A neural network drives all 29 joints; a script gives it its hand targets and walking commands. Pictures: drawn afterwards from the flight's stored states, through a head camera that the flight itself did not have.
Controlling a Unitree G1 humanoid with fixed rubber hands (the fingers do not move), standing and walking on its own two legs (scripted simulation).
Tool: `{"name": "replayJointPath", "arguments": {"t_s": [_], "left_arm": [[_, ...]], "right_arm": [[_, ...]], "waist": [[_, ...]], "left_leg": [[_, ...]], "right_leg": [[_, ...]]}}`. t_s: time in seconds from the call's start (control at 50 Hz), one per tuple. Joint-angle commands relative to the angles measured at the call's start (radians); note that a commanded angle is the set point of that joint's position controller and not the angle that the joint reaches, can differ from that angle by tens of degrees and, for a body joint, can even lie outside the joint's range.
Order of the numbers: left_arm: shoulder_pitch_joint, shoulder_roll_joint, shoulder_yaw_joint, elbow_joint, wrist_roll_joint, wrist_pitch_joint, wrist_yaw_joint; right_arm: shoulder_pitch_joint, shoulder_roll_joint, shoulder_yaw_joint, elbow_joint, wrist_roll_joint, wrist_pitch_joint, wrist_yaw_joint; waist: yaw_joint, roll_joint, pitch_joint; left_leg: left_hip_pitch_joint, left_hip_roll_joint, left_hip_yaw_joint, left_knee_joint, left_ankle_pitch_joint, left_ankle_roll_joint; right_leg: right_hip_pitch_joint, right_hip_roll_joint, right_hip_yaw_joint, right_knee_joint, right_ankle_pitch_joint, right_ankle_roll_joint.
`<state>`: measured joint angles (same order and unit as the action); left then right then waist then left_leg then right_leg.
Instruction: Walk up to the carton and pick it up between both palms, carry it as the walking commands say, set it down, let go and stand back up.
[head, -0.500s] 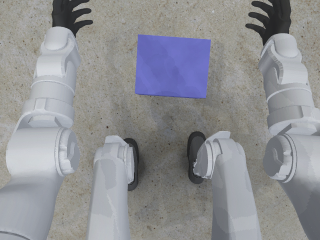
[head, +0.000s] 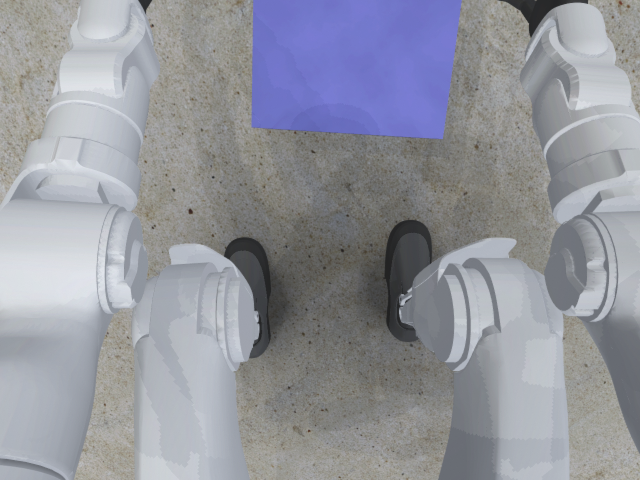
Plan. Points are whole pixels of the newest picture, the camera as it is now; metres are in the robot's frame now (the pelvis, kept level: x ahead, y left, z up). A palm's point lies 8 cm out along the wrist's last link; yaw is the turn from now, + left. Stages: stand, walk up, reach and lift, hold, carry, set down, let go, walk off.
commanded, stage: reach and lift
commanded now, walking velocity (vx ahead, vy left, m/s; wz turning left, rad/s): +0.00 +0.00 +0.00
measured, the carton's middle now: (348, 61) +0.51 -0.03 -0.33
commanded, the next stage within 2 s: none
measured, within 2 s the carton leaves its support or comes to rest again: leaves its support in 1.80 s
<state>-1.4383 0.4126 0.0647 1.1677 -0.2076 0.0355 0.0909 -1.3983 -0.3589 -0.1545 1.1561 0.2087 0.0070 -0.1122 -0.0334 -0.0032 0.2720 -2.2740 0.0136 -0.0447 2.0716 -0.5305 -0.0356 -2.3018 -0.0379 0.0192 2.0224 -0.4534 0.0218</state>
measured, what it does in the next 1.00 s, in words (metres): stands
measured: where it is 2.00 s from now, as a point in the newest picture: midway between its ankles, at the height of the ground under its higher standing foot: (328, 308)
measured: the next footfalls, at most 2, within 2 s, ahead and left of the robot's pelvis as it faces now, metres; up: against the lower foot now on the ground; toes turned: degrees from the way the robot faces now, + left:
none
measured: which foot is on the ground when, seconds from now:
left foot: down 0.00-1.00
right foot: down 0.00-1.00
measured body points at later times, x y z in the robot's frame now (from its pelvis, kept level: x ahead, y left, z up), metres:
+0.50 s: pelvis +0.00 +0.00 -0.04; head +0.38 +0.00 +0.19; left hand +0.56 +0.19 -0.24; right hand +0.55 -0.21 -0.24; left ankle +0.11 +0.13 -0.36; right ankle +0.14 -0.13 -0.36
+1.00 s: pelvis +0.00 +0.00 -0.03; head +0.39 +0.00 +0.18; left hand +0.56 +0.15 -0.25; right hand +0.55 -0.19 -0.24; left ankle +0.11 +0.13 -0.36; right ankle +0.14 -0.13 -0.36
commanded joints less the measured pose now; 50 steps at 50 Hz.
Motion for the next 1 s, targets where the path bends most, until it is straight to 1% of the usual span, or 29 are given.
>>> {"name": "replayJointPath", "arguments": {"t_s": [0.0, 0.04, 0.1, 0.14, 0.24, 0.28, 0.32, 0.34, 0.4, 0.46, 0.5, 0.52, 0.54, 0.56, 0.58, 0.62, 0.64, 0.66, 0.68, 0.7, 0.76, 0.78, 0.82, 0.86, 0.88, 0.9, 0.92, 0.94, 0.98], "left_arm": [[-0.271, 0.167, 0.021, -0.075, 0.003, -0.04, 0.003], [-0.316, 0.138, -0.042, -0.109, -0.043, -0.05, 0.0], [-0.273, 0.129, -0.035, -0.006, -0.038, -0.04, -0.009], [-0.295, 0.175, -0.013, 0.011, -0.028, -0.051, -0.01], [-0.33, 0.165, -0.048, -0.01, -0.027, -0.064, -0.017], [-0.349, 0.157, -0.054, -0.046, -0.041, -0.072, -0.018], [-0.322, 0.167, -0.071, -0.037, -0.029, -0.075, -0.009], [-0.341, 0.186, -0.061, -0.054, -0.033, -0.079, -0.007], [-0.282, 0.127, -0.077, -0.003, -0.047, -0.061, -0.018], [-0.271, 0.102, -0.095, 0.038, -0.052, -0.05, -0.021], [-0.286, 0.113, -0.064, 0.037, -0.04, -0.056, -0.022], [-0.32, 0.104, -0.087, 0.01, -0.049, -0.055, -0.019], [-0.321, 0.131, -0.059, 0.02, -0.027, -0.059, -0.013], [-0.324, 0.107, -0.078, 0.033, -0.038, -0.053, -0.021], [-0.344, 0.112, -0.069, -0.001, -0.033, -0.055, -0.019], [-0.32, 0.082, -0.062, 0.05, -0.03, -0.047, -0.02], [-0.306, 0.092, -0.047, 0.067, -0.028, -0.046, -0.021], [-0.366, 0.1, -0.053, 0.017, -0.018, -0.052, -0.016], [-0.364, 0.105, -0.057, -0.002, -0.01, -0.059, -0.013], [-0.352, 0.082, -0.067, 0.016, -0.011, -0.058, -0.014], [-0.373, 0.075, -0.07, -0.013, -0.01, -0.062, -0.011], [-0.371, 0.109, -0.047, 0.003, -0.003, -0.063, -0.004], [-0.356, 0.052, -0.079, 0.021, -0.018, -0.058, -0.014], [-0.355, 0.056, -0.068, 0.003, 0.004, -0.068, -0.01], [-0.341, 0.018, -0.083, 0.021, -0.008, -0.065, -0.014], [-0.342, 0.021, -0.08, 0.022, -0.004, -0.067, -0.01], [-0.367, 0.032, -0.08, 0.011, 0.003, -0.065, -0.007], [-0.366, 0.013, -0.076, 0.001, 0.0, -0.073, -0.011], [-0.362, -0.029, -0.083, 0.016, 0.013, -0.072, -0.022]], "right_arm": [[-0.245, -0.144, 0.009, -0.06, 0.005, -0.027, -0.013], [-0.302, -0.134, 0.049, -0.083, 0.039, -0.039, -0.009], [-0.288, -0.151, 0.057, -0.035, 0.046, -0.037, -0.005], [-0.301, -0.137, 0.061, 0.01, 0.044, -0.031, -0.002], [-0.328, -0.113, 0.085, 0.04, 0.091, -0.045, 0.013], [-0.331, -0.124, 0.081, 0.043, 0.084, -0.052, 0.009], [-0.28, -0.139, 0.048, 0.073, 0.083, -0.063, 0.003], [-0.295, -0.158, 0.056, 0.067, 0.072, -0.062, 0.0], [-0.272, -0.178, 0.037, 0.065, 0.054, -0.065, 0.0], [-0.27, -0.148, 0.054, 0.079, 0.054, -0.052, 0.013], [-0.282, -0.116, 0.07, 0.071, 0.069, -0.048, 0.018], [-0.294, -0.126, 0.051, 0.077, 0.055, -0.049, 0.018], [-0.307, -0.133, 0.058, 0.085, 0.059, -0.05, 0.014], [-0.314, -0.134, 0.051, 0.069, 0.064, -0.049, 0.02], [-0.332, -0.107, 0.071, 0.062, 0.08, -0.05, 0.023], [-0.337, -0.134, 0.064, 0.051, 0.075, -0.053, 0.022], [-0.324, -0.105, 0.066, 0.08, 0.076, -0.047, 0.024], [-0.359, -0.121, 0.063, 0.051, 0.068, -0.053, 0.019], [-0.339, -0.122, 0.05, 0.089, 0.067, -0.051, 0.021], [-0.327, -0.103, 0.051, 0.093, 0.061, -0.052, 0.023], [-0.34, -0.092, 0.058, 0.082, 0.053, -0.061, 0.013], [-0.355, -0.105, 0.062, 0.086, 0.061, -0.065, 0.007], [-0.35, -0.075, 0.069, 0.081, 0.049, -0.063, 0.002], [-0.354, -0.047, 0.094, 0.083, 0.069, -0.067, 0.009], [-0.326, -0.049, 0.08, 0.108, 0.06, -0.069, 0.01], [-0.349, -0.052, 0.083, 0.085, 0.058, -0.075, 0.009], [-0.358, -0.056, 0.073, 0.088, 0.055, -0.07, 0.005], [-0.352, -0.025, 0.089, 0.085, 0.05, -0.073, 0.01], [-0.355, 0.025, 0.109, 0.106, 0.069, -0.069, 0.025]], "waist": [[0.001, 0.019, -1.098], [-0.007, 0.029, -1.135], [-0.013, 0.027, -1.033], [0.007, 0.002, -0.985], [0.028, 0.052, -0.96], [0.016, 0.042, -0.982], [-0.002, 0.089, -0.982], [0.006, 0.074, -1.012], [-0.035, 0.063, -0.972], [-0.037, 0.037, -0.908], [0.021, 0.045, -0.887], [-0.016, 0.043, -0.89], [0.011, 0.051, -0.894], [-0.022, 0.046, -0.86], [0.015, 0.045, -0.898], [-0.007, 0.057, -0.857], [0.027, 0.036, -0.86], [0.009, 0.04, -0.882], [0.018, 0.067, -0.891], [-0.008, 0.053, -0.862], [-0.02, 0.051, -0.898], [0.0, 0.042, -0.942], [-0.024, 0.04, -0.891], [0.027, 0.033, -0.914], [-0.007, 0.056, -0.895], [-0.001, 0.04, -0.916], [-0.008, 0.067, -0.892], [0.002, 0.038, -0.881], [0.032, 0.046, -0.864]], "left_leg": [[0.444, -0.024, 0.053, -0.128, 0.21, -0.01], [0.484, -0.025, 0.048, -0.11, 0.233, -0.006], [0.422, -0.015, 0.053, -0.083, 0.191, -0.01], [0.384, -0.008, 0.046, -0.072, 0.181, -0.008], [0.361, 0.0, 0.045, -0.038, 0.194, -0.011], [0.386, -0.005, 0.051, -0.019, 0.242, -0.02], [0.43, 0.0, 0.041, -0.021, 0.269, -0.029], [0.425, -0.002, 0.049, -0.011, 0.269, -0.032], [0.42, -0.007, 0.041, -0.021, 0.24, -0.034], [0.409, -0.007, 0.03, -0.03, 0.21, -0.026], [0.388, -0.01, 0.045, -0.025, 0.2, -0.021], [0.385, -0.01, 0.034, -0.043, 0.18, -0.023], [0.38, -0.011, 0.044, -0.036, 0.184, -0.022], [0.383, -0.011, 0.031, -0.046, 0.185, -0.018], [0.381, -0.01, 0.032, -0.042, 0.185, -0.017], [0.392, -0.01, 0.032, -0.037, 0.167, -0.011], [0.393, -0.015, 0.027, -0.047, 0.172, -0.006], [0.389, -0.016, 0.034, -0.04, 0.172, -0.013], [0.415, -0.019, 0.031, -0.052, 0.19, -0.018], [0.403, -0.024, 0.032, -0.054, 0.186, -0.018], [0.415, -0.026, 0.038, -0.042, 0.203, -0.015], [0.443, -0.024, 0.034, -0.033, 0.215, -0.013], [0.397, -0.032, 0.036, -0.046, 0.192, -0.012], [0.412, -0.031, 0.045, -0.042, 0.212, -0.013], [0.409, -0.035, 0.047, -0.039, 0.204, -0.015], [0.426, -0.039, 0.034, -0.046, 0.226, -0.013], [0.416, -0.035, 0.037, -0.053, 0.207, -0.013], [0.409, -0.046, 0.042, -0.051, 0.203, -0.011], [0.411, -0.042, 0.047, -0.053, 0.206, -0.009]], "right_leg": [[0.628, 0.039, -0.039, -0.079, 0.242, 0.019], [0.665, 0.04, -0.041, -0.05, 0.271, 0.016], [0.62, 0.032, -0.039, -0.029, 0.229, 0.023], [0.592, 0.028, -0.029, -0.006, 0.219, 0.027], [0.56, 0.031, -0.019, 0.027, 0.248, 0.022], [0.597, 0.031, -0.02, 0.041, 0.295, 0.021], [0.575, 0.038, -0.033, 0.053, 0.326, 0.02], [0.593, 0.03, -0.026, 0.054, 0.324, 0.019], [0.576, 0.03, -0.041, 0.047, 0.296, 0.021], [0.533, 0.025, -0.041, 0.039, 0.246, 0.02], [0.528, 0.027, -0.026, 0.03, 0.223, 0.013], [0.522, 0.029, -0.041, 0.031, 0.218, 0.014], [0.534, 0.027, -0.033, 0.036, 0.22, 0.015], [0.492, 0.032, -0.044, 0.029, 0.219, 0.019], [0.524, 0.026, -0.032, 0.036, 0.229, 0.014], [0.468, 0.029, -0.036, 0.024, 0.184, 0.014], [0.497, 0.031, -0.036, 0.037, 0.186, 0.02], [0.511, 0.033, -0.039, 0.031, 0.204, 0.019], [0.488, 0.033, -0.041, 0.043, 0.206, 0.017], [0.485, 0.04, -0.043, 0.027, 0.212, 0.017], [0.514, 0.041, -0.039, 0.026, 0.232, 0.018], [0.542, 0.041, -0.035, 0.031, 0.247, 0.025], [0.569, 0.048, -0.033, 0.02, 0.244, 0.02], [0.566, 0.05, -0.03, 0.021, 0.254, 0.02], [0.542, 0.054, -0.034, 0.025, 0.235, 0.018], [0.567, 0.056, -0.041, 0.029, 0.264, 0.021], [0.543, 0.056, -0.036, 0.025, 0.241, 0.016], [0.555, 0.064, -0.037, 0.015, 0.239, 0.017], [0.537, 0.065, -0.034, 0.02, 0.233, 0.019]]}}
